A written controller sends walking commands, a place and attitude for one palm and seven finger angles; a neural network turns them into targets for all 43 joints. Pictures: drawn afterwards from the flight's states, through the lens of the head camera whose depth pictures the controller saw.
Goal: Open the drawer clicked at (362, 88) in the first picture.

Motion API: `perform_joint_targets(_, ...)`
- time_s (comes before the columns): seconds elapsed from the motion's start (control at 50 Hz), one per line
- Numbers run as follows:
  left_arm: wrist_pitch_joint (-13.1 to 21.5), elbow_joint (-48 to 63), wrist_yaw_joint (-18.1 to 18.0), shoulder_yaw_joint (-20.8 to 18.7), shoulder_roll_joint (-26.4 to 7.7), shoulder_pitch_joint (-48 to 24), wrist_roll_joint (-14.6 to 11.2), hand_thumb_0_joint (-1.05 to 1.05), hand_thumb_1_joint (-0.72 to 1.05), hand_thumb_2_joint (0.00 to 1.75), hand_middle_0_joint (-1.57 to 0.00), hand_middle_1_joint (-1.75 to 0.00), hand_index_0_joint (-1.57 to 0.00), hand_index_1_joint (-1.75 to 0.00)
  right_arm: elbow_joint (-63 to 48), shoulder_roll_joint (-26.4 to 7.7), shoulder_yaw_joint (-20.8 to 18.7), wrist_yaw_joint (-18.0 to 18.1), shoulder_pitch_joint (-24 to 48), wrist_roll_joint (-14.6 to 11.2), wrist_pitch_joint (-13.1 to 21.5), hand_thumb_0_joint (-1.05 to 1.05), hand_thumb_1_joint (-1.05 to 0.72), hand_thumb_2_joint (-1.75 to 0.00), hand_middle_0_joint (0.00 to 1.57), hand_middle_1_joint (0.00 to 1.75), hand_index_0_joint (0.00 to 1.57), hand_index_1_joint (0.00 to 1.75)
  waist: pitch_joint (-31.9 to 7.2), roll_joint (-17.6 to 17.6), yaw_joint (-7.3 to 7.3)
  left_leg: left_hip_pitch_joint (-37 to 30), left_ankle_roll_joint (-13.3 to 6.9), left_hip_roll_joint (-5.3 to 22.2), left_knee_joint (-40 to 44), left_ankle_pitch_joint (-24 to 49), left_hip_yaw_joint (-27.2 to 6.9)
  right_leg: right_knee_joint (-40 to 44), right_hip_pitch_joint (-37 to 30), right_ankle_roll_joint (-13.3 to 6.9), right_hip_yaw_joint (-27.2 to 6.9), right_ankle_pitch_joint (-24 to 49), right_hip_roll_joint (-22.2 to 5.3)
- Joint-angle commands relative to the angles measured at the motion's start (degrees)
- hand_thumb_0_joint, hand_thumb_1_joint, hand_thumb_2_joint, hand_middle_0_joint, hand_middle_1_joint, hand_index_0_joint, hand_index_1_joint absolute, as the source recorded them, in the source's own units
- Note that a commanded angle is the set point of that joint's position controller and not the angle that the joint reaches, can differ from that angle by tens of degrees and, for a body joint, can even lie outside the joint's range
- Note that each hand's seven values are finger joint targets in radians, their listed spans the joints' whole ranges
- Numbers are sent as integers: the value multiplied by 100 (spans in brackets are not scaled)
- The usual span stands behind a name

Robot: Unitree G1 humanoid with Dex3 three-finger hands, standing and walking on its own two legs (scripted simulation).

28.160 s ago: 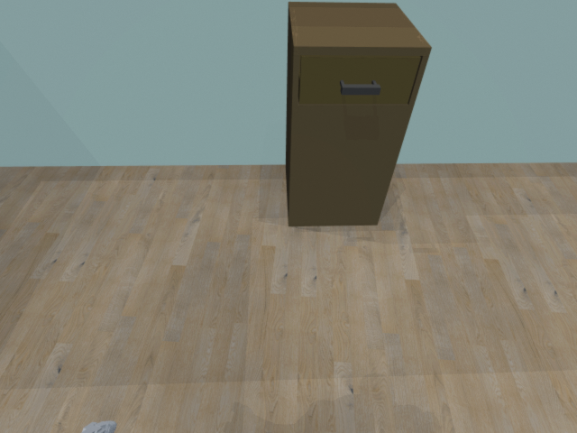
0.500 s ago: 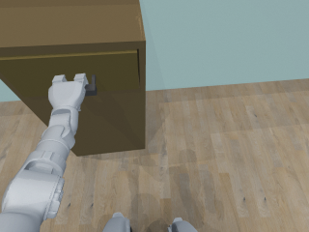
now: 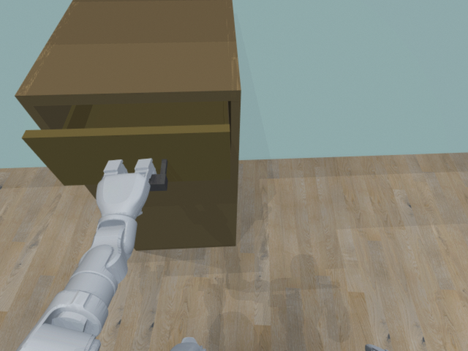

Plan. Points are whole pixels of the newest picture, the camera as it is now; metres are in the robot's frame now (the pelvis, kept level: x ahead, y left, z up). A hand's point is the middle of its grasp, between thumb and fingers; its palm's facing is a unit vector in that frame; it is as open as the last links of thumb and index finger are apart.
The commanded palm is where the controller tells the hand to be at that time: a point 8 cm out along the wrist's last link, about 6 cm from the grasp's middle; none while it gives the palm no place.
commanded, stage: pull the drawer open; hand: left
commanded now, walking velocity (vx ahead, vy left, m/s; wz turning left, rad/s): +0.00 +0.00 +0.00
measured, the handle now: (136, 174) +0.45 +0.20 +0.00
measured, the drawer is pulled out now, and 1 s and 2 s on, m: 0.08 0.19 0.30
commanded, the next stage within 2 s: open the thumb to release the handle in 2.00 s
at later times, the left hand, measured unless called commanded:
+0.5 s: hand (130, 231) +0.33 +0.20 -0.02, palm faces -0.02 -0.07 -1.00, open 6.0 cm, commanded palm +0.30 +0.20 +0.03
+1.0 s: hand (126, 261) +0.28 +0.19 -0.02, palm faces -0.01 -0.09 -1.00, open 6.0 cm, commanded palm +0.24 +0.20 +0.03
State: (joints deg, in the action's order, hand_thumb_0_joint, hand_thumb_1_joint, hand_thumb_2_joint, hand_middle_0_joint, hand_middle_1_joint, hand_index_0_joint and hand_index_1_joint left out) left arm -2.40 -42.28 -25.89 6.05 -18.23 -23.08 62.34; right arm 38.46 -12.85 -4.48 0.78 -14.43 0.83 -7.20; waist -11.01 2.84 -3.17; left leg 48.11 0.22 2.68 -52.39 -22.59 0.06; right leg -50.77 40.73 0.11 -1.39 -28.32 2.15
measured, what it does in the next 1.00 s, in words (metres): stands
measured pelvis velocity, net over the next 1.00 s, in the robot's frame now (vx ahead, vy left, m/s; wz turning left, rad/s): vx -0.01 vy -0.01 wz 0.01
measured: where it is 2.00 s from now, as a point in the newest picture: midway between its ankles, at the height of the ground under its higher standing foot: outside the picture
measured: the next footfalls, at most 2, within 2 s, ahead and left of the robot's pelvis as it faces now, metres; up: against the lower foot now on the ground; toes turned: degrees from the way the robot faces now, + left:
none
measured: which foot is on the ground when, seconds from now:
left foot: down 0.00-1.00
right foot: down 0.00-1.00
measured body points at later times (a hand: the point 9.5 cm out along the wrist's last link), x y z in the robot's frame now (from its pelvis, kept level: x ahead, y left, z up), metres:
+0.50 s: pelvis +0.00 -0.01 +0.00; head +0.05 -0.03 +0.45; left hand +0.33 +0.20 +0.03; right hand +0.11 -0.27 -0.13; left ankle +0.02 +0.12 -0.69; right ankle -0.05 -0.13 -0.69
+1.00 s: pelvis -0.01 -0.01 +0.00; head +0.04 -0.03 +0.45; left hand +0.27 +0.19 +0.03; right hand +0.16 -0.26 -0.11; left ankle +0.02 +0.12 -0.69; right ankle -0.05 -0.13 -0.69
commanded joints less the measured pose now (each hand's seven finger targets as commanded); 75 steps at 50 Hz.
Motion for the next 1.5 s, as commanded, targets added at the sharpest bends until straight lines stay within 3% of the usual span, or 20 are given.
perform_joint_targets(0.0, -231, 1063, -199, -271, -764, -1216, -70, 0, 90, 90, -40, -135, -40, -135, -503, -776, -257, 35, -293, -7, 124, 0, -90, -90, 20, 30, 20, 30, -1742, -78, 23, -2153, -222, -318, 354, 2266, 188, 627, -417, -212, 367, 2733, 265)
perform_joint_targets(0.16, -272, 1202, -72, -435, -994, -759, -118, 0, 90, 90, -40, -135, -40, -135, -592, -765, -191, 132, -82, -11, 105, 0, -90, -90, 20, 30, 20, 30, -1640, -255, 145, -1974, -243, -383, 413, 1985, 224, 691, -747, -194, 264, 2836, 206)
perform_joint_targets(0.2, -244, 1274, -35, -261, -810, -677, -122, 0, 90, 90, -40, -135, -40, -135, -630, -740, -172, 142, -10, -20, 119, 0, -90, -90, 20, 30, 20, 30, -1475, -234, 117, -1947, -235, -389, 435, 1858, 215, 717, -650, -193, 281, 2688, 202)
perform_joint_targets(0.38, -121, 1999, -63, -373, -814, 294, -180, 0, 90, 90, -40, -135, -40, -135, -762, -710, -148, 126, 209, -12, 202, 0, -90, -90, 20, 30, 20, 30, -1625, -335, 292, -1934, -224, -408, 433, 1931, 249, 666, -892, -169, 218, 2996, 173)
perform_joint_targets(0.46, -168, 2165, -125, -367, -730, 767, -186, 0, 90, 90, -40, -135, -40, -135, -792, -720, -166, 102, 259, -9, 246, 0, -90, -90, 20, 30, 20, 30, -1373, -350, 274, -1903, -228, -410, 429, 1873, 247, 669, -845, -183, 236, 2986, 180)
perform_joint_targets(0.52, -197, 2345, -156, -463, -868, 651, -190, 0, 90, 90, -40, -135, -40, -135, -773, -743, -153, 105, 315, -9, 287, 0, -90, -90, 20, 30, 20, 30, -1270, -420, 241, -1833, -226, -405, 428, 1740, 224, 682, -789, -179, 238, 2849, 169)
perform_joint_targets(0.54, -175, 2540, -192, -500, -952, 598, -132, 0, 90, 90, -40, -135, -40, -135, -790, -723, -129, 113, 385, 1, 289, 0, -90, -90, 20, 30, 20, 30, -1464, -358, 303, -1906, -224, -406, 430, 1744, 241, 655, -799, -156, 199, 2827, 152)
perform_joint_targets(0.58, -235, 2517, -211, -410, -805, 871, -136, 0, 90, 90, -40, -135, -40, -135, -810, -704, -113, 119, 437, -1, 293, 0, -90, -90, 20, 30, 20, 30, -1382, -425, 311, -1883, -222, -424, 435, 1695, 238, 674, -775, -158, 219, 2795, 153)
perform_joint_targets(0.6, -271, 2489, -205, -368, -766, 942, -131, 0, 90, 90, -40, -135, -40, -135, -807, -709, -139, 120, 417, -4, 311, 0, -90, -90, 20, 30, 20, 30, -1191, -323, 276, -1887, -222, -422, 429, 1661, 241, 684, -711, -179, 232, 2742, 165)
perform_joint_targets(0.64, -268, 2745, -238, -397, -859, 725, -94, 0, 90, 90, -40, -135, -40, -135, -812, -705, -109, 118, 497, 2, 296, 0, -90, -90, 20, 30, 20, 30, -1369, -181, 308, -2009, -204, -403, 445, 1689, 228, 654, -657, -177, 216, 2619, 155)
perform_joint_targets(0.84, -391, 3170, -187, -315, -717, 1660, -182, 0, 90, 90, -40, -135, -40, -135, -1001, -662, -23, 119, 780, 8, 322, 0, -90, -90, 20, 30, 20, 30, -1314, -294, 426, -2028, -192, -428, 501, 1640, 224, 686, -845, -163, 200, 2712, 130)
perform_joint_targets(0.92, -395, 3182, -175, -451, -784, 2019, -185, 0, 90, 90, -40, -135, -40, -135, -1030, -672, -38, 122, 809, 10, 342, 0, -90, -90, 20, 30, 20, 30, -1105, -350, 442, -2008, -192, -420, 499, 1642, 198, 692, -822, -197, 221, 2677, 164)
perform_joint_targets(0.96, -389, 3254, -179, -266, -607, 2206, -183, 0, 90, 90, -40, -135, -40, -135, -1076, -634, -24, 112, 846, 19, 351, 0, -90, -90, 20, 30, 20, 30, -973, -308, 425, -2012, -197, -427, 497, 1544, 200, 696, -738, -190, 231, 2571, 153)
perform_joint_targets(1.04, -353, 3621, -217, -363, -735, 2475, -157, 0, 90, 90, -40, -135, -40, -135, -1147, -609, 35, 94, 972, 37, 356, 0, -90, -90, 20, 30, 20, 30, -1163, -223, 525, -2042, -170, -434, 489, 1579, 207, 646, -817, -183, 192, 2618, 125)
perform_joint_targets(1.06, -368, 3495, -215, -340, -654, 2671, -185, 0, 90, 90, -40, -135, -40, -135, -1133, -607, -2, 97, 924, 34, 371, 0, -90, -90, 20, 30, 20, 30, -958, -343, 475, -1989, -188, -436, 467, 1535, 204, 666, -793, -189, 208, 2650, 139)
perform_joint_targets(1.12, -340, 3691, -243, -593, -835, 3170, -206, 0, 90, 90, -40, -135, -40, -135, -1185, -617, 16, 86, 995, 39, 387, 0, -90, -90, 20, 30, 20, 30, -1079, -430, 582, -1933, -167, -446, 447, 1650, 201, 611, -980, -195, 157, 2962, 136)
perform_joint_targets(1.26, -312, 4360, -367, -342, -592, 3857, -152, 0, 90, 90, -40, -135, -40, -135, -1332, -552, 36, -10, 1117, 72, 378, 0, -90, -90, 20, 30, 20, 30, -895, -156, 575, -1973, -143, -427, 390, 1567, 171, 504, -723, -227, 208, 2663, 149)
perform_joint_targets(1.32, -318, 4475, -417, -373, -638, 3755, -127, 0, 90, 90, -40, -135, -40, -135, -1335, -574, 51, -20, 1187, 96, 366, 0, -90, -90, 20, 30, 20, 30, -807, -218, 507, -1925, -150, -406, 354, 1438, 130, 500, -562, -234, 202, 2469, 157)
perform_joint_targets(1.34, -281, 4674, -456, -372, -665, 3748, -92, 0, 90, 90, -40, -135, -40, -135, -1357, -555, 81, -38, 1234, 130, 362, 0, -90, -90, 20, 30, 20, 30, -1017, -156, 575, -1974, -138, -406, 331, 1427, 143, 448, -540, -217, 183, 2420, 132)
perform_joint_targets(1.48, -245, 4880, -514, -357, -651, 4121, -102, 0, 90, 90, -40, -135, -40, -135, -1428, -526, 111, -37, 1313, 149, 364, 0, -90, -90, 20, 30, 20, 30, -870, -356, 546, -1803, -158, -433, 214, 1172, 129, 427, -403, -187, 148, 2295, 103)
